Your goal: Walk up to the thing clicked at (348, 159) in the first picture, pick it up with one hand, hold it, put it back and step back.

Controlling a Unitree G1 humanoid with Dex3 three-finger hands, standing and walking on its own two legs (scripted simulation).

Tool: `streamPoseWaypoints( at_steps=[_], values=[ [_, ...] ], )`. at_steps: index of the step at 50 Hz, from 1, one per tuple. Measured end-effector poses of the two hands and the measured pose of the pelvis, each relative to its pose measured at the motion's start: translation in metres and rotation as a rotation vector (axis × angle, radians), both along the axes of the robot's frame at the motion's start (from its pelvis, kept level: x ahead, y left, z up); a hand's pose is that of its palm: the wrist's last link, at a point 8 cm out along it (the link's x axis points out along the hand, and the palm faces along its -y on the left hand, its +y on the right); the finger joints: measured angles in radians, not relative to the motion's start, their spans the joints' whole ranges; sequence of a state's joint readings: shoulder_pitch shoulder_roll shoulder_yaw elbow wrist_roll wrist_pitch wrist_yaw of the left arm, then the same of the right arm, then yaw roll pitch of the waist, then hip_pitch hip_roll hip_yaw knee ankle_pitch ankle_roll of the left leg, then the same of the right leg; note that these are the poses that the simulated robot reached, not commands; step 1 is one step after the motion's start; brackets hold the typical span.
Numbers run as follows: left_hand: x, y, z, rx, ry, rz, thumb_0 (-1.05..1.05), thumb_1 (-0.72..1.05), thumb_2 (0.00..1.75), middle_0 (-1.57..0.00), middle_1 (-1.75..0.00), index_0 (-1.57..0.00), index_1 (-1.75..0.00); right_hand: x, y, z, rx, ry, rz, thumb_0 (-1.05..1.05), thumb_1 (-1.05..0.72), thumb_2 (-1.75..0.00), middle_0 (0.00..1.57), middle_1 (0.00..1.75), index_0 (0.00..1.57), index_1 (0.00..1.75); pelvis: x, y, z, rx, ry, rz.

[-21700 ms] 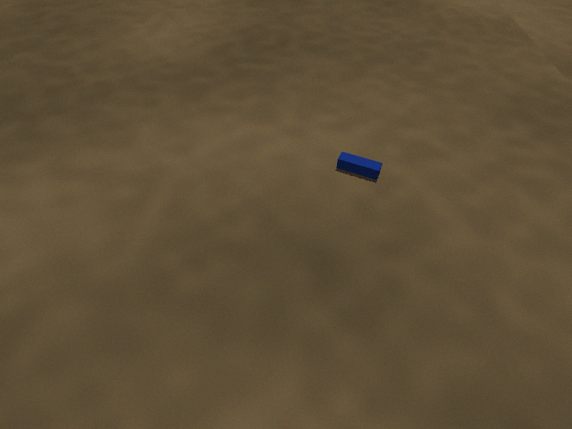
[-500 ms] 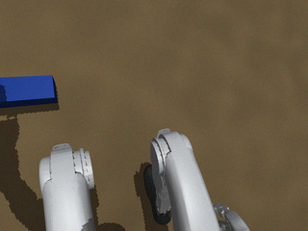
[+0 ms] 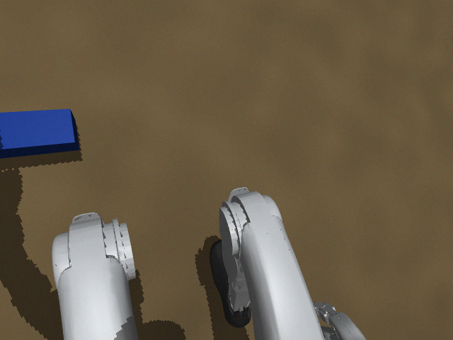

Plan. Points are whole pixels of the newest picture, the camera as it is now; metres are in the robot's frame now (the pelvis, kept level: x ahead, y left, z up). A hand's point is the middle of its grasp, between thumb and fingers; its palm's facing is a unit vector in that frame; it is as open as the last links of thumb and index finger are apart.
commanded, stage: rise first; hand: left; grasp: from above
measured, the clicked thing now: (10, 135) +0.49 +0.33 -0.29
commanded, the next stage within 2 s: approach in 0.32 s
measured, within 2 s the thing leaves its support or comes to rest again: neither
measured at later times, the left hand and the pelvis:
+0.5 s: hand out of the picture +0.43 +0.37 -0.16, palm faces -0.45 -0.07 -0.89, open 14.3 cm; pelvis +0.00 +0.00 +0.00, yaw +0 degrees
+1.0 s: hand out of the picture +0.48 +0.32 -0.17, palm faces -0.44 -0.05 -0.90, open 14.1 cm; pelvis -0.01 +0.00 +0.00, yaw +0 degrees
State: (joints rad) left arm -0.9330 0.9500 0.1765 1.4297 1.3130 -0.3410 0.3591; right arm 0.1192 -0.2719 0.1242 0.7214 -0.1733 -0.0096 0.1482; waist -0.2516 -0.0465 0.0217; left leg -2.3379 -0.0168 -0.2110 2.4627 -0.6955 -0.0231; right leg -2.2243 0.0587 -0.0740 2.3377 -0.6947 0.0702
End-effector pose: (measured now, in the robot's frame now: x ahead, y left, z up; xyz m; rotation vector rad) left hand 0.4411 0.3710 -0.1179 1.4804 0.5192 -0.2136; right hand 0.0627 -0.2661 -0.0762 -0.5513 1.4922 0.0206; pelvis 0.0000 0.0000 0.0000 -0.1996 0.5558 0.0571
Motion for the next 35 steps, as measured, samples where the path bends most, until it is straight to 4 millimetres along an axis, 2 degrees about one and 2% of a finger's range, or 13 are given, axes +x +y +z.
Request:
streamPoseWaypoints(
  at_steps=[11,25,29,35],
  values=[
    [-0.002,-0.002,0.008,-0.004,-0.005,-0.011,0.0,-0.57,1.05,-0.08,-1.01,-0.07,-1.02,0.003,-0.003,0.0,0.003,-0.02,0.012,0.0,-0.91,-0.9,0.2,0.3,0.2,0.3,-0.003,-0.002,0.001,0.004,-0.011,0.0],
    [0.0,0.0,0.012,0.016,0.002,-0.022,0.0,-0.58,1.06,-0.08,-1.02,-0.06,-1.03,-0.002,-0.001,0.003,-0.006,-0.019,-0.005,0.0,-0.91,-0.9,0.2,0.3,0.2,0.3,-0.004,0.0,0.002,0.002,-0.004,0.001],
    [0.004,-0.009,0.01,0.016,0.006,-0.053,0.0,-0.56,1.05,-0.08,-1.03,-0.07,-1.04,-0.003,0.0,0.005,-0.006,-0.017,-0.01,0.0,-0.91,-0.89,0.2,0.3,0.2,0.3,-0.004,0.0,0.003,0.003,-0.001,0.004],
    [0.022,-0.039,0.008,-0.012,-0.018,-0.109,0.0,-0.54,1.02,-0.08,-1.06,-0.08,-1.06,-0.007,0.001,0.01,-0.014,-0.03,-0.017,0.0,-0.91,-0.89,0.2,0.3,0.2,0.3,-0.004,0.0,0.004,0.001,0.004,0.004]
  ],
)
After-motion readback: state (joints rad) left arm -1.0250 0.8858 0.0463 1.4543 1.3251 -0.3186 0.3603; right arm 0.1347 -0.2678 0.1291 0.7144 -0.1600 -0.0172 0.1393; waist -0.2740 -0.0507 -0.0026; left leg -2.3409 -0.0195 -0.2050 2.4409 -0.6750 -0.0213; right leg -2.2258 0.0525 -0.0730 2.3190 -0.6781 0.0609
